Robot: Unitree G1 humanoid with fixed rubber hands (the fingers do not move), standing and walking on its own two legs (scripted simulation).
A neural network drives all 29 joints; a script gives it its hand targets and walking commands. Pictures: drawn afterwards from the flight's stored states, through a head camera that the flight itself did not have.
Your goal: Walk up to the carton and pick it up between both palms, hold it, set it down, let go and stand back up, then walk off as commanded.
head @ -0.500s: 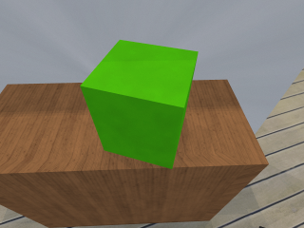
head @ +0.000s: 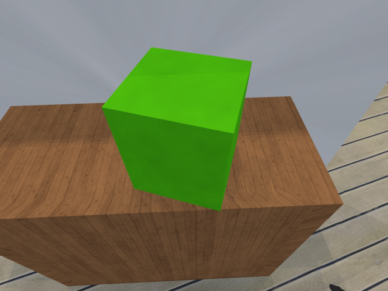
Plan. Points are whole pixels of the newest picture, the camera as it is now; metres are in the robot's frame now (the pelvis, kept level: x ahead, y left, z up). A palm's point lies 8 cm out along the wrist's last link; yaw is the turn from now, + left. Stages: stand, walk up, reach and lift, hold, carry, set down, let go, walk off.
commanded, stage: walk up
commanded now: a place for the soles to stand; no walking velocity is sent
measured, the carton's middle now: (186, 131) +0.44 +0.02 +0.10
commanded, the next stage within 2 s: none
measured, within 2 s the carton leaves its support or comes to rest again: neither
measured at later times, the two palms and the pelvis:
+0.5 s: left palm out of the picture +0.08 +0.30 -0.08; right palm out of the picture +0.11 -0.32 -0.10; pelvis +0.00 -0.01 +0.00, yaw -1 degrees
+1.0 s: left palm out of the picture +0.07 +0.31 -0.08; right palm out of the picture +0.11 -0.31 -0.11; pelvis +0.01 +0.00 +0.00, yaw +0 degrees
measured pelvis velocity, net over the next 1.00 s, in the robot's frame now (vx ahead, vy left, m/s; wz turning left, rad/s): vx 0.01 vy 0.00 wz -0.01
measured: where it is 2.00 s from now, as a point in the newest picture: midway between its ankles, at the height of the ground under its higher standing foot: outside the picture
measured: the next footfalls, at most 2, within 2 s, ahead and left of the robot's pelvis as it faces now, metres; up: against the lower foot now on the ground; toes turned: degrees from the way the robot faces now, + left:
none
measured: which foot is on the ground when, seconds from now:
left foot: down 0.00-1.00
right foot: down 0.00-1.00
